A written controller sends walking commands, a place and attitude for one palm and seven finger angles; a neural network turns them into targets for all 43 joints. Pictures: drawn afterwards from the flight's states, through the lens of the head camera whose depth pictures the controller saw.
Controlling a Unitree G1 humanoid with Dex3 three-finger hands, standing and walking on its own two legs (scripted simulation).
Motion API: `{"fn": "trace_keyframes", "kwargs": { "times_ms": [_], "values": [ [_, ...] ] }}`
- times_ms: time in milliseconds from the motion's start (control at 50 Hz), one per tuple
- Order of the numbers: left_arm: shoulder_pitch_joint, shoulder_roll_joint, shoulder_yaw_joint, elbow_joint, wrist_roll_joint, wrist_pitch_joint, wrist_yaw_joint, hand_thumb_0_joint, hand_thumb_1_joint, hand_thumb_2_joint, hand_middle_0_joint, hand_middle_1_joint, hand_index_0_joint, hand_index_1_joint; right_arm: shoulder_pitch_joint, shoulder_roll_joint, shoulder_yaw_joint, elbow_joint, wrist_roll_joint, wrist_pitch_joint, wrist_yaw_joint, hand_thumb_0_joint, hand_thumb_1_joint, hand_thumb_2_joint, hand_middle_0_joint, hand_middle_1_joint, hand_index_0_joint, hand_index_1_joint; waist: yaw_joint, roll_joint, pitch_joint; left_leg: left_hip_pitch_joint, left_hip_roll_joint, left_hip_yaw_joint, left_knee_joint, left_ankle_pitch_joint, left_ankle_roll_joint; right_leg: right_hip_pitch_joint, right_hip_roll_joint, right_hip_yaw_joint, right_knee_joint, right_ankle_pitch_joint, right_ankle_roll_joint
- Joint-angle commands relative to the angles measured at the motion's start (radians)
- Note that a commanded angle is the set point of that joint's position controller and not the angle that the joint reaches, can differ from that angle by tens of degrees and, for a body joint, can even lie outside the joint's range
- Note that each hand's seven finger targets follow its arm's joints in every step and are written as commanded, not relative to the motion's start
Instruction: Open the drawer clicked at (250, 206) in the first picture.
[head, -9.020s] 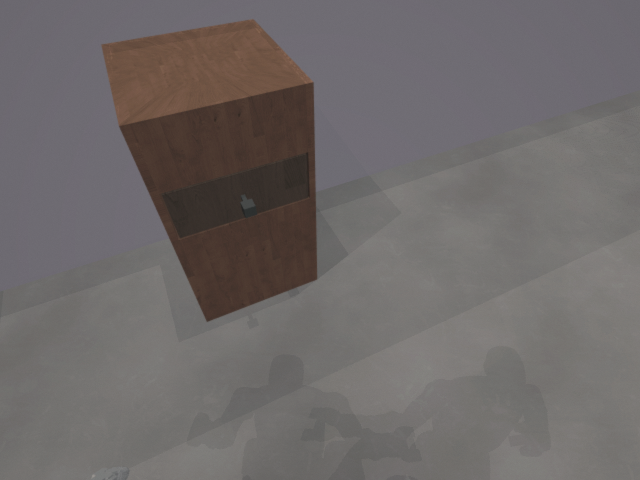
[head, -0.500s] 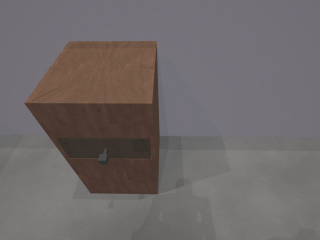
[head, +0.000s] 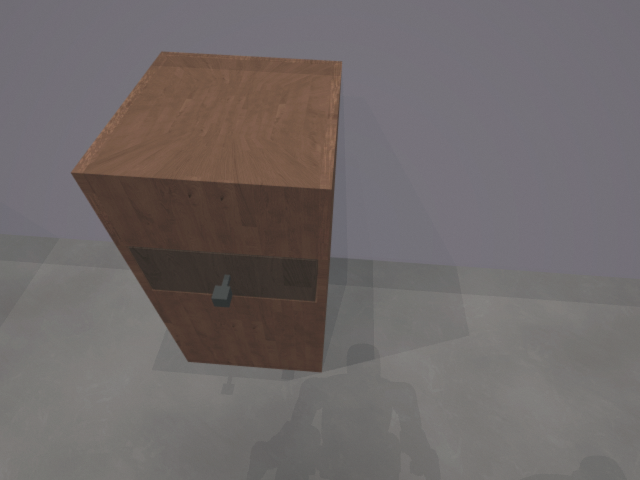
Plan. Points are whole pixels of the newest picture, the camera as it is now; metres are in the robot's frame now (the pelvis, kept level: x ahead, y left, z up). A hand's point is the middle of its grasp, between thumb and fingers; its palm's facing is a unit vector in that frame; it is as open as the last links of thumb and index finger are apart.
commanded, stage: come to a stop and stand still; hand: left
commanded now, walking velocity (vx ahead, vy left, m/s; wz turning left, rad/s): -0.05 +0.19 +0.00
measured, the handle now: (224, 289) +0.50 +0.25 -0.24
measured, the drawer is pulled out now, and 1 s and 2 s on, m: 0.00 0.00 0.00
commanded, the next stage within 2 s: look again from close up in 0.98 s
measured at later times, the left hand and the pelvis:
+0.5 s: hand out of the picture +0.00 +0.17 -0.17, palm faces -0.05 -0.98 -0.21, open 7.2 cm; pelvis -0.01 +0.00 +0.00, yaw -2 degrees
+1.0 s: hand out of the picture +0.03 +0.18 -0.17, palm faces -0.05 -0.98 -0.20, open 7.3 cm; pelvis +0.02 +0.01 +0.00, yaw -3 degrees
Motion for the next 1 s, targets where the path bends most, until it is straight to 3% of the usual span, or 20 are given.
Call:
{"fn": "trace_keyframes", "kwargs": {
  "times_ms": [0, 20, 60, 100, 160, 200, 220, 240, 260, 280, 360, 380, 400, 420, 440, 460, 560, 580, 640, 980],
  "values": [
    [0.005, 0.086, 0.022, -0.074, -0.003, 0.005, 0.011, 0.0, 0.9, 0.9, -0.2, -0.3, -0.2, -0.3, 0.073, -0.144, -0.032, -0.074, -0.011, -0.009, 0.001, 0.0, -0.9, -0.9, 0.2, 0.3, 0.2, 0.3, -0.028, 0.289, -0.03, 0.044, 0.279, -0.253, -0.224, 0.332, 0.148, -0.155, 0.036, -0.052, 0.274, -0.219, -0.036],
    [0.005, 0.08, 0.02, -0.075, -0.005, 0.009, 0.01, 0.0, 0.9, 0.9, -0.2, -0.3, -0.2, -0.3, 0.051, -0.143, -0.03, -0.09, -0.012, -0.006, -0.002, 0.0, -0.9, -0.9, 0.2, 0.3, 0.2, 0.3, -0.023, 0.245, -0.028, -0.016, 0.296, -0.262, -0.243, 0.27, 0.194, -0.153, 0.025, -0.02, 0.408, -0.249, -0.043],
    [0.027, 0.064, 0.018, -0.063, -0.003, 0.008, 0.006, 0.0, 0.9, 0.9, -0.2, -0.3, -0.2, -0.3, -0.024, -0.125, -0.02, -0.12, -0.02, -0.004, -0.002, 0.0, -0.9, -0.9, 0.2, 0.3, 0.2, 0.3, 0.004, 0.167, -0.021, -0.053, 0.265, -0.224, -0.235, 0.211, 0.196, -0.156, 0.01, -0.013, 0.472, -0.201, -0.049],
    [0.037, 0.038, 0.005, -0.059, 0.0, 0.003, -0.001, 0.0, 0.9, 0.9, -0.2, -0.3, -0.2, -0.3, -0.02, -0.117, -0.016, -0.117, -0.02, -0.017, -0.003, 0.0, -0.9, -0.9, 0.2, 0.3, 0.2, 0.3, -0.003, 0.127, -0.035, -0.018, 0.249, -0.223, -0.252, 0.149, 0.186, -0.143, 0.002, -0.024, 0.387, -0.159, -0.032],
    [0.032, 0.025, -0.013, -0.052, -0.002, -0.011, -0.008, 0.0, 0.9, 0.9, -0.2, -0.3, -0.2, -0.3, 0.029, -0.101, -0.014, -0.08, -0.016, -0.033, -0.009, 0.0, -0.9, -0.9, 0.2, 0.3, 0.2, 0.3, -0.024, 0.086, -0.077, 0.1, 0.257, -0.24, -0.242, 0.18, 0.19, -0.084, 0.001, -0.028, 0.103, -0.144, -0.02],
    [0.081, 0.023, -0.022, -0.028, -0.005, -0.026, -0.007, 0.0, 0.9, 0.9, -0.2, -0.3, -0.2, -0.3, 0.038, -0.095, -0.01, -0.054, -0.01, -0.039, -0.008, 0.0, -0.9, -0.9, 0.2, 0.3, 0.2, 0.3, -0.003, 0.061, -0.107, 0.103, 0.232, -0.208, -0.183, 0.197, 0.151, 0.044, 0.004, -0.025, -0.154, 0.0, -0.019],
    [0.099, 0.04, -0.025, -0.012, -0.002, -0.038, -0.004, 0.0, 0.9, 0.9, -0.2, -0.3, -0.2, -0.3, 0.044, -0.071, -0.003, -0.047, -0.004, -0.044, -0.006, 0.0, -0.9, -0.9, 0.2, 0.3, 0.2, 0.3, -0.002, 0.0, -0.109, 0.064, 0.185, -0.171, -0.138, 0.171, 0.103, 0.12, -0.019, 0.016, -0.272, 0.11, -0.023],
    [0.092, 0.071, -0.031, -0.004, 0.0, -0.049, -0.002, 0.0, 0.9, 0.9, -0.2, -0.3, -0.2, -0.3, 0.04, -0.046, 0.004, -0.041, 0.006, -0.048, -0.003, 0.0, -0.9, -0.9, 0.2, 0.3, 0.2, 0.3, -0.02, -0.07, -0.095, 0.033, 0.133, -0.107, -0.109, 0.12, 0.053, 0.133, -0.096, 0.114, -0.293, 0.185, -0.046],
    [0.056, 0.087, -0.036, -0.008, -0.003, -0.052, -0.003, 0.0, 0.9, 0.9, -0.2, -0.3, -0.2, -0.3, 0.036, -0.031, 0.011, -0.033, 0.005, -0.046, 0.001, 0.0, -0.9, -0.9, 0.2, 0.3, 0.2, 0.3, -0.042, -0.122, -0.055, 0.032, 0.089, -0.081, -0.122, 0.084, 0.027, 0.087, -0.129, 0.142, -0.292, 0.236, -0.072],
    [0.035, 0.089, -0.033, -0.004, -0.006, -0.059, -0.004, 0.0, 0.9, 0.9, -0.2, -0.3, -0.2, -0.3, 0.03, -0.035, 0.017, -0.017, -0.002, -0.041, 0.0, 0.0, -0.9, -0.9, 0.2, 0.3, 0.2, 0.3, -0.044, -0.207, -0.022, 0.058, 0.076, -0.065, -0.119, 0.091, 0.015, 0.044, -0.118, 0.141, -0.296, 0.281, -0.081],
    [0.058, 0.064, -0.046, 0.018, -0.013, -0.055, -0.002, 0.0, 0.9, 0.9, -0.2, -0.3, -0.2, -0.3, 0.053, -0.043, 0.034, 0.05, 0.002, -0.048, -0.003, 0.0, -0.9, -0.9, 0.2, 0.3, 0.2, 0.3, -0.034, -0.009, 0.018, 0.127, 0.117, -0.088, -0.175, 0.2, 0.025, 0.033, -0.06, 0.072, -0.29, 0.242, -0.06],
    [0.077, 0.061, -0.049, 0.026, -0.016, -0.054, -0.002, 0.0, 0.9, 0.9, -0.2, -0.3, -0.2, -0.3, 0.047, -0.045, 0.039, 0.059, 0.002, -0.049, -0.005, 0.0, -0.9, -0.9, 0.2, 0.3, 0.2, 0.3, -0.025, 0.013, 0.029, 0.132, 0.121, -0.092, -0.185, 0.197, 0.028, 0.029, -0.056, 0.077, -0.297, 0.22, -0.058],
    [0.145, 0.097, -0.047, 0.045, 0.002, -0.078, 0.038, 0.0, 0.9, 0.9, -0.2, -0.3, -0.2, -0.3, -0.024, -0.1, 0.025, -0.017, 0.006, -0.059, 0.003, 0.0, -0.9, -0.9, 0.2, 0.3, 0.2, 0.3, 0.0, -0.077, 0.101, -0.008, 0.137, -0.068, 0.042, 0.165, 0.001, 0.013, -0.096, 0.131, -0.294, 0.526, 0.005],
    [0.077, 0.135, -0.047, -0.013, -0.008, -0.082, 0.029, 0.0, 0.9, 0.9, -0.2, -0.3, -0.2, -0.3, 0.031, -0.054, 0.03, -0.035, 0.004, -0.042, 0.01, 0.0, -0.9, -0.9, 0.2, 0.3, 0.2, 0.3, -0.06, -0.023, 0.054, -0.007, 0.097, -0.078, 0.043, -0.056, 0.001, -0.017, -0.154, 0.179, -0.333, 0.254, -0.051],
    [0.027, 0.127, -0.051, -0.038, -0.012, -0.084, 0.02, 0.0, 0.9, 0.9, -0.2, -0.3, -0.2, -0.3, 0.064, -0.048, 0.028, -0.019, -0.002, -0.038, 0.013, 0.0, -0.9, -0.9, 0.2, 0.3, 0.2, 0.3, -0.083, 0.043, 0.049, 0.01, 0.09, -0.076, 0.058, -0.057, -0.005, -0.065, -0.137, 0.169, -0.343, 0.04, -0.097],
    [0.013, 0.139, -0.047, -0.051, -0.017, -0.085, 0.016, 0.0, 0.9, 0.9, -0.2, -0.3, -0.2, -0.3, 0.09, -0.042, 0.034, -0.012, -0.007, -0.033, 0.017, 0.0, -0.9, -0.9, 0.2, 0.3, 0.2, 0.3, -0.085, 0.116, 0.004, 0.038, 0.085, -0.065, 0.045, -0.021, 0.003, -0.049, -0.115, 0.154, -0.32, 0.005, -0.12],
    [0.059, 0.098, -0.055, -0.022, -0.022, -0.074, 0.006, 0.0, 0.9, 0.9, -0.2, -0.3, -0.2, -0.3, 0.1, -0.046, 0.045, -0.005, -0.005, -0.052, 0.004, 0.0, -0.9, -0.9, 0.2, 0.3, 0.2, 0.3, -0.049, 0.085, 0.015, 0.01, 0.106, -0.102, -0.043, 0.088, 0.03, 0.017, -0.04, 0.091, -0.222, 0.123, -0.095],
    [0.072, 0.093, -0.058, -0.015, -0.022, -0.072, 0.006, 0.0, 0.9, 0.9, -0.2, -0.3, -0.2, -0.3, 0.101, -0.053, 0.049, 0.0, -0.004, -0.055, 0.002, 0.0, -0.9, -0.9, 0.2, 0.3, 0.2, 0.3, -0.042, 0.052, 0.012, 0.006, 0.112, -0.105, -0.046, 0.128, 0.034, 0.042, -0.031, 0.077, -0.205, 0.168, -0.086],
    [0.098, 0.085, -0.061, 0.005, -0.024, -0.068, 0.008, 0.0, 0.9, 0.9, -0.2, -0.3, -0.2, -0.3, 0.099, -0.059, 0.051, 0.021, 0.0, -0.061, -0.005, 0.0, -0.9, -0.9, 0.2, 0.3, 0.2, 0.3, -0.031, 0.002, -0.015, 0.026, 0.115, -0.1, -0.047, 0.184, 0.036, 0.083, -0.037, 0.073, -0.19, 0.267, -0.074],
    [0.116, 0.084, -0.056, 0.039, -0.02, -0.057, 0.01, 0.0, 0.9, 0.9, -0.2, -0.3, -0.2, -0.3, 0.067, -0.052, 0.05, 0.093, 0.002, -0.059, -0.015, 0.0, -0.9, -0.9, 0.2, 0.3, 0.2, 0.3, -0.024, 0.023, 0.0, 0.102, 0.122, -0.094, -0.091, 0.293, 0.038, 0.101, -0.04, 0.059, -0.207, 0.341, -0.05]
  ]
}}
